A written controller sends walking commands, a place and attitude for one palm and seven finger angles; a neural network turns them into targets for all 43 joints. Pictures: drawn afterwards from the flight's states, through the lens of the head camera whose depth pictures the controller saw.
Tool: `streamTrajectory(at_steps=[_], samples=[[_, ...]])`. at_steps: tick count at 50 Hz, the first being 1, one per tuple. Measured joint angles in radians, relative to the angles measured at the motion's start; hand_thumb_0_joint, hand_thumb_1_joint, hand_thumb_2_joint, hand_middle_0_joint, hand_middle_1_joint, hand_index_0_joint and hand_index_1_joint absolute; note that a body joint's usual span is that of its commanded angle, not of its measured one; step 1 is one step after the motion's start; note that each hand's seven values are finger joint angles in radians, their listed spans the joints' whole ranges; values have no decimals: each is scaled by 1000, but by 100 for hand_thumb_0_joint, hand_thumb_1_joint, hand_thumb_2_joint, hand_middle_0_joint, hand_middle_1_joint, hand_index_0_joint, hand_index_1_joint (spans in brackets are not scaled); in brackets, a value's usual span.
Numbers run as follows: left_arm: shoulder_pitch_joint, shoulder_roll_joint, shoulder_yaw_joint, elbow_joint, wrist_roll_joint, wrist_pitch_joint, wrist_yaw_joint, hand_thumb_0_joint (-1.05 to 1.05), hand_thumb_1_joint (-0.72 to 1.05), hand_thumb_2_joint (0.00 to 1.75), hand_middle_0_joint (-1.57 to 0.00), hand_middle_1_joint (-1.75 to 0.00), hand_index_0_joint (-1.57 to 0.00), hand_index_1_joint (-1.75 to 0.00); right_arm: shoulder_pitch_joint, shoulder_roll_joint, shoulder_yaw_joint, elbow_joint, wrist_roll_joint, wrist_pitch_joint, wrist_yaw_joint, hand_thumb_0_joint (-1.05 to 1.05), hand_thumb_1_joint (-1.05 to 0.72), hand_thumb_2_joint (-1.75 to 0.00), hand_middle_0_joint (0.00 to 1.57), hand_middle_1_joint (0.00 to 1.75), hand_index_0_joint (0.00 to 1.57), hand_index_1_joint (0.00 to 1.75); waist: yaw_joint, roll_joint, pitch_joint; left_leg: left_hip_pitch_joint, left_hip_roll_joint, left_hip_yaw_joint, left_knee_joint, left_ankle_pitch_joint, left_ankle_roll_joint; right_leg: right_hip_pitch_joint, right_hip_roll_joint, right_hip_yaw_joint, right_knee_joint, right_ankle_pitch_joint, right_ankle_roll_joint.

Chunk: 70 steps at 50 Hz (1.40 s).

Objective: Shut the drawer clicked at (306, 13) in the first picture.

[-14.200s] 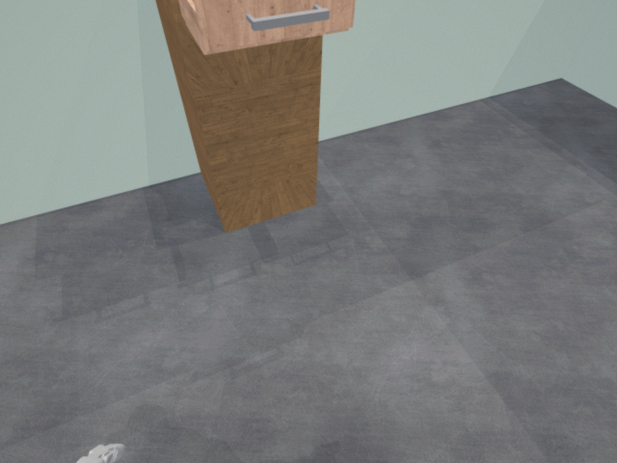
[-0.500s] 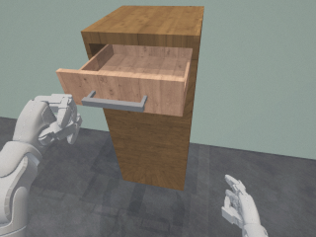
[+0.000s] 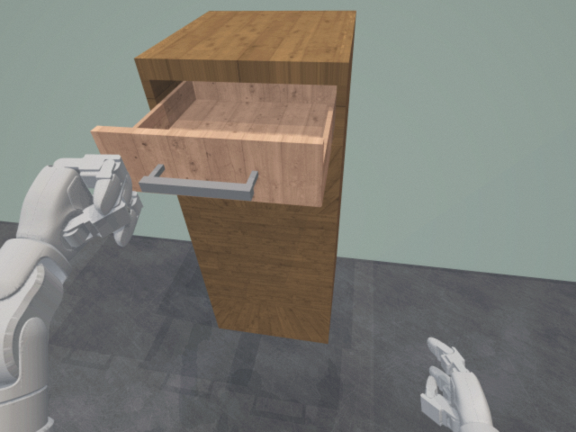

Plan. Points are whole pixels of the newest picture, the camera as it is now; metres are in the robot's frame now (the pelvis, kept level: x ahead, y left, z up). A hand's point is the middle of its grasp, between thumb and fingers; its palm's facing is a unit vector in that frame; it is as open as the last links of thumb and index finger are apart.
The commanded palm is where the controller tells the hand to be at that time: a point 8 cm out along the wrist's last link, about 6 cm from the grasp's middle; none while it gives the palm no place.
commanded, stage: bring the fist close to the handle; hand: left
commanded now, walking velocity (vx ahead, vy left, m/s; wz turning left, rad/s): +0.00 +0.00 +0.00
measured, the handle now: (200, 180) +0.43 +0.22 +0.15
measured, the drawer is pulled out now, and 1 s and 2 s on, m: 0.22 0.22 0.22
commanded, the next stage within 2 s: push the drawer shut in 1.44 s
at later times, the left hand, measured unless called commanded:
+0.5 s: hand (165, 214) +0.29 +0.20 +0.21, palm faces +0.02 -1.00 -0.06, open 3.3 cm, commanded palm +0.26 +0.25 +0.21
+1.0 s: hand (186, 216) +0.34 +0.21 +0.16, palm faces +0.02 -1.00 -0.03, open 3.3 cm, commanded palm +0.31 +0.26 +0.16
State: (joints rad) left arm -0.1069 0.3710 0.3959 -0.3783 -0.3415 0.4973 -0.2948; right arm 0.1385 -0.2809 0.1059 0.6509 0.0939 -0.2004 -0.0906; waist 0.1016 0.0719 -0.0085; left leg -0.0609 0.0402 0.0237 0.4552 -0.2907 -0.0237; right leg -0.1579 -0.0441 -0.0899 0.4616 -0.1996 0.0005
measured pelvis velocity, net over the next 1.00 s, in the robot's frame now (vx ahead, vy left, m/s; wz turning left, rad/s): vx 0.01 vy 0.01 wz -0.02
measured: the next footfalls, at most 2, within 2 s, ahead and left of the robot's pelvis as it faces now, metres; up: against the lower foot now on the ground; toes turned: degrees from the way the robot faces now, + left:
none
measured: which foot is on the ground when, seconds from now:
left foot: down 0.00-1.00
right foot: down 0.00-1.00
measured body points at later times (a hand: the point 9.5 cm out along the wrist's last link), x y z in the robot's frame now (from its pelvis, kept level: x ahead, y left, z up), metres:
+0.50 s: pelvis +0.00 +0.00 +0.00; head -0.03 -0.02 +0.45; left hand +0.28 +0.25 +0.21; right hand +0.22 -0.20 -0.06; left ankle -0.02 +0.14 -0.74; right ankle +0.04 -0.12 -0.74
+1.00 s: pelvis +0.01 +0.01 +0.00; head +0.01 -0.01 +0.45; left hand +0.34 +0.26 +0.16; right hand +0.19 -0.22 -0.08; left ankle -0.02 +0.14 -0.74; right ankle +0.04 -0.12 -0.74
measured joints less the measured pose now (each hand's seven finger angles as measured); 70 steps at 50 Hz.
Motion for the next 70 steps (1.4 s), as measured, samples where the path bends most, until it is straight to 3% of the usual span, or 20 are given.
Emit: streamTrajectory(at_steps=[7, 17, 42, 54, 61, 70], samples=[[-47, -4, -44, 59, 13, 11, 8, 2, 89, 90, -140, -160, -140, -160, -21, 17, 8, 3, -5, -3, -2, 1, -91, -90, 20, 30, 20, 30, -7, 2, 2, -9, -4, -1, -1, 6, 1, -9, -3, 0, 0, 5, 1], [-38, -35, -70, 129, 38, -30, 38, 2, 89, 90, -140, -160, -140, -160, -17, 38, 11, -17, -14, 19, 4, 1, -90, -90, 20, 30, 20, 30, -23, -4, 2, -17, 0, 5, -2, 4, 1, -19, 1, 6, -4, 7, 1], [-85, -68, -112, 386, 93, -236, 58, 2, 90, 90, -140, -160, -140, -160, 47, 30, -28, -16, -27, 28, -18, 1, -91, -90, 20, 30, 20, 30, -57, -21, 17, -46, 0, 12, 0, -8, 3, -51, 2, 13, -2, -1, 4], [-120, -63, -97, 546, 97, -351, 37, 2, 90, 90, -140, -160, -140, -160, 69, 32, -36, -24, -35, 35, -16, 1, -91, -90, 20, 30, 20, 30, -76, -32, 11, -79, 1, 21, 16, -20, 6, -88, 3, 23, 12, -8, 7], [-104, -65, -90, 538, 94, -398, 26, 2, 90, 90, -140, -160, -140, -160, 86, 27, -44, -25, -39, 30, -15, 1, -91, -90, 20, 30, 20, 30, -75, -33, 11, -81, 0, 25, 18, -24, 8, -90, 3, 28, 12, -9, 10], [-89, -70, -101, 516, 90, -379, 23, 2, 90, 90, -140, -160, -140, -160, 79, 30, -43, -28, -35, 29, -11, 1, -91, -90, 20, 30, 20, 30, -69, -28, 3, -82, -5, 22, 20, -25, 12, -88, -3, 26, 12, -9, 14]])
